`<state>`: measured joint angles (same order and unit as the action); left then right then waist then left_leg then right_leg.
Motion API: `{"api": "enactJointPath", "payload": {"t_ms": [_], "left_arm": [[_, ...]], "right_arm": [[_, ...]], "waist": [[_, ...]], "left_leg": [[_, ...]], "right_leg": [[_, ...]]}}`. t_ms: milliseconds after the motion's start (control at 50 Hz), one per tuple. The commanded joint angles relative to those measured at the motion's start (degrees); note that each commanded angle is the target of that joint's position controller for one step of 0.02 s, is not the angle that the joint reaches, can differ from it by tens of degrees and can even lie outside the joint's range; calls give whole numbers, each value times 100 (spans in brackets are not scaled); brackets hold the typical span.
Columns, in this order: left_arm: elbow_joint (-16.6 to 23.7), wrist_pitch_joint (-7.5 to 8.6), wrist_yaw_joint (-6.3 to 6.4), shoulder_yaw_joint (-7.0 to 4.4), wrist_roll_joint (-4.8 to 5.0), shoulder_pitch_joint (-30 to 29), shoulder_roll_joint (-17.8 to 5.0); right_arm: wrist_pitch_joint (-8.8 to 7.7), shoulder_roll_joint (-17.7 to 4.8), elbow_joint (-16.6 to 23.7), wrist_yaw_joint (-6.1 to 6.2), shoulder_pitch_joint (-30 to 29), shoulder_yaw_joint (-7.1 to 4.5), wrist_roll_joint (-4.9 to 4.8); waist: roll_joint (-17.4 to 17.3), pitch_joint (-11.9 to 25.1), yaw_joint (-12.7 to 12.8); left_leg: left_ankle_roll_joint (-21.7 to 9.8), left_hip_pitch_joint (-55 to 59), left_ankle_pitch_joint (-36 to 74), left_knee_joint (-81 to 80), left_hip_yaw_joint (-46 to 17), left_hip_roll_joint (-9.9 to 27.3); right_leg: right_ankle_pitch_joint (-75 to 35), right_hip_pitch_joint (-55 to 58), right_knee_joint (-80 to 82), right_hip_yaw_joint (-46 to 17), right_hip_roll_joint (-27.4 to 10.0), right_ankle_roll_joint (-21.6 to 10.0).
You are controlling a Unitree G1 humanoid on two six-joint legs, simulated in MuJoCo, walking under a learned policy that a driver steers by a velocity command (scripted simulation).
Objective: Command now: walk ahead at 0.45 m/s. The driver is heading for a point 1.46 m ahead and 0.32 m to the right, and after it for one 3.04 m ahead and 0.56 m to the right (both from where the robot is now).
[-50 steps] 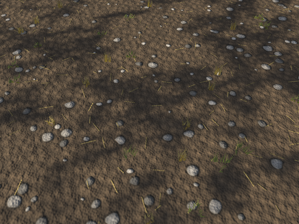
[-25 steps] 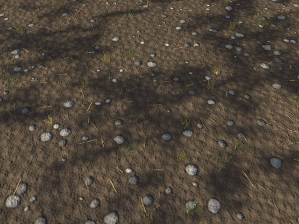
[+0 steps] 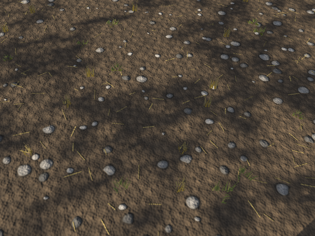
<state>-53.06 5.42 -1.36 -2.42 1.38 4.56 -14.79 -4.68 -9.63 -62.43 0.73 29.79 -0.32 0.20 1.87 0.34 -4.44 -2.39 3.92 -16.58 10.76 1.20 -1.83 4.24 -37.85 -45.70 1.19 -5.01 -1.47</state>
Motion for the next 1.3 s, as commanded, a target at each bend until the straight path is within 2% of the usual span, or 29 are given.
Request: {"api": "enactJointPath", "payload": {"t_ms": [20, 100, 140, 160, 180, 200, 220, 240, 260, 280, 360, 500, 620, 660, 700, 720, 740, 760, 780, 820, 840, 900, 1040, 1160, 1220, 1240, 1260, 1280, 1300], "left_arm": [[664, 62, -66, 90, 34, -1133, -54], [823, 101, -145, -2, 44, -1092, -382], [537, 97, -114, -203, 52, 38, -730], [244, 61, -65, -335, 73, 1030, -967], [53, 11, 1, -447, -42, 1960, -1409], [-31, 10, -66, -412, -123, 2126, -1476], [-4, 40, -78, -276, -68, 1692, -964], [99, 69, -70, -207, -40, 1124, -721], [198, 109, -89, -167, -77, 641, -614], [219, 143, -124, -129, -145, 430, -464], [-31, 187, -96, -85, -149, 649, -399], [-211, 89, 145, -138, -101, 1427, -753], [-474, -67, 181, -181, -34, 2081, -829], [-470, -131, 201, -222, -33, 2014, -908], [-393, -189, 194, -216, -52, 1790, -917], [-289, -194, 191, -128, -114, 1746, -731], [-217, -112, 154, 70, -128, 2395, -65], [-370, 10, 140, 76, -66, 2520, -134], [-258, 49, 158, -118, 104, 2065, -766], [-142, -42, 259, -173, 73, 1534, -677], [-152, -160, 288, -217, 33, 1618, -577], [-62, -454, 307, -231, 8, 1817, -232], [650, -547, 160, -270, -76, 761, -262], [1171, -696, -11, -369, -24, 155, -437], [1106, -653, -27, -449, -4, 563, -488], [877, -610, 45, -627, 25, 1286, -832], [772, -554, 153, -860, 41, 1893, -1693], [888, -400, 91, -781, -58, 2055, -1672], [942, -265, 51, -636, -85, 1911, -1235]], "right_arm": [[-46, -1096, 201, 81, 270, -201, -50], [-9, -1176, 209, 81, 142, -288, -110], [85, -1265, 284, 75, -44, -335, -37], [114, -1225, 373, 59, -146, -309, 1], [89, -866, 529, 22, 72, -202, 70], [-63, -76, 470, -45, 677, 1, -18], [-215, -697, 558, -69, 110, -152, -189], [-300, -993, 749, -69, -490, -235, -310], [-329, -1017, 808, -10, -779, -257, -278], [-286, -994, 812, 34, -857, -318, -200], [-34, -717, 901, 64, -791, -355, -138], [-97, -693, 1498, -26, -2548, -330, -64], [-167, -748, 1892, -236, -3489, -263, -146], [-198, -895, 1928, -292, -3346, -305, -157], [-219, -1237, 1669, -272, -2302, -488, -143], [-231, -1588, 1413, -221, -1246, -624, -56], [-203, -2179, 1277, -183, -496, -765, 131], [-163, -1766, 1271, -180, -432, -636, 103], [-157, -1430, 1365, -169, -912, -511, 64], [-171, -1040, 1490, -169, -1843, -383, 29], [-193, -920, 1480, -171, -2052, -356, 60], [-202, -1042, 1436, -127, -2318, -394, 173], [81, -1385, 1352, 199, -2342, -495, 58], [316, -1663, 1331, 181, -2171, -631, -112], [333, -1623, 1363, 147, -2198, -663, -189], [319, -1390, 1374, 121, -2146, -605, -122], [230, -1035, 1785, 69, -2504, -492, 13], [49, -975, 1999, -3, -2881, -439, 1], [-103, -1254, 2017, -124, -3070, -507, -171]], "waist": [[-762, -941, -23], [-811, -756, 326], [-1008, 94, 956], [-970, 685, 1409], [-12, 1523, 1466], [1431, 2381, 1064], [937, 1604, 1115], [580, 701, 962], [-28, 376, 748], [-119, 166, 553], [159, -136, 233], [31, -444, 669], [43, -603, 912], [155, -454, 726], [264, 209, 110], [139, 955, -329], [-1066, 1971, -209], [-1452, 2599, -222], [-1088, 1790, -152], [-529, 699, 249], [-645, 495, 462], [-768, 262, 757], [-677, 262, 526], [-676, 101, 372], [-490, 159, 651], [-29, 503, 894], [1399, 666, 935], [1454, 912, 1038], [806, 689, 1044]], "left_leg": [[-787, -818, 1765, -680, -656, 1300], [-596, 14, 3245, -118, -487, 1602], [-421, 116, 5317, 1291, -258, 1491], [-249, -534, 5206, 2521, -133, 1262], [-48, -2233, 3022, 4531, 58, 729], [152, -3698, -1465, 6249, -557, -254], [1, -4287, -1403, 6885, -996, 75], [-97, -4519, -876, 6864, -773, 367], [-122, -4197, -312, 6574, -673, 673], [-119, -3871, -34, 6294, -625, 856], [-40, -3589, 265, 5521, -535, 1118], [188, -4169, 2262, 2934, -218, 931], [43, -4341, 1918, 1960, -151, 689], [-110, -4002, 1473, 1794, -96, 571], [-353, -2358, 1312, 1634, 164, 219], [-625, -654, 1816, 1843, -226, 619], [-1495, 1889, 2212, 1826, -2536, 2281], [-1769, 2102, 3034, 1195, -3877, 2829], [-1454, 1280, 3675, 1220, -2844, 2626], [-1063, -369, 4392, 969, -1247, 2107], [-890, -974, 4220, 748, -818, 1904], [-1034, -1828, 4340, 351, -98, 1760], [-1008, -1356, 3546, 243, 680, 1794], [-855, -715, 1891, 598, 414, 2321], [-503, -863, 1230, 1406, 652, 2102], [-232, -1417, 1452, 2665, 1018, 1691], [290, -3501, 197, 4898, 1451, 761], [379, -5196, -2071, 5991, 172, -24], [234, -5674, -1797, 6260, -396, 296]], "right_leg": [[-506, 138, 965, 280, 259, 34], [-344, 575, 1512, 154, 371, -301], [-88, 2069, 1401, 363, 727, -542], [-119, 3494, 1379, 200, 599, -722], [606, 5410, 1445, -1580, -711, -1200], [1852, 6427, 2585, -4431, -1833, -1972], [2139, 5817, 3038, -4391, -1544, -1653], [1610, 4833, 3112, -3368, -1392, -1409], [830, 3901, 3248, -2656, -1207, -1281], [236, 3227, 3376, -2092, -987, -1202], [-32, 2398, 3918, -1227, -675, -1286], [-474, 2842, 4070, -582, -457, -1054], [-742, 4050, 3594, -604, -873, -982], [-1425, 4360, 3238, -619, -1004, -875], [-3160, 4181, 1990, -430, -741, -689], [-2790, 3329, 597, -269, -392, -473], [-361, 896, -1829, 115, 554, 26], [3060, 312, -2867, -829, 954, 83], [2952, 64, -3255, -1073, 636, 39], [2321, 204, -2660, -701, 139, 115], [2049, 598, -2337, -667, -39, 122], [1500, 1023, -2111, -436, 19, 224], [175, 961, -88, -110, -54, 262], [1302, 842, 508, 108, 17, -58], [1208, 1778, 1485, 484, 380, -403], [1011, 2922, 1850, 156, 425, -685], [563, 4316, 2242, -2271, -864, -1577], [1250, 5044, 3064, -4362, -1502, -2309], [1225, 5045, 3130, -3914, -1495, -2116]]}}
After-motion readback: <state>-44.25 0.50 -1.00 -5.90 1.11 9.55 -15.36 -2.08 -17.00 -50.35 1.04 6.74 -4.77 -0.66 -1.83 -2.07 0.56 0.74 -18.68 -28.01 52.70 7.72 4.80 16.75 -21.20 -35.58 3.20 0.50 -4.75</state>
